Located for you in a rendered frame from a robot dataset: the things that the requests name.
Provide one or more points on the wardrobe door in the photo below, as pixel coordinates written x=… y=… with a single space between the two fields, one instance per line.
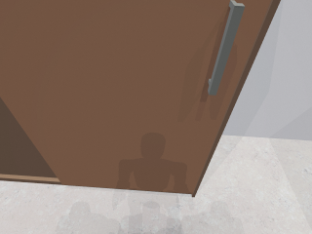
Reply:
x=114 y=93
x=18 y=154

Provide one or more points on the handle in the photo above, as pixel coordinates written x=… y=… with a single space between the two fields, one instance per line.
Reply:
x=231 y=27

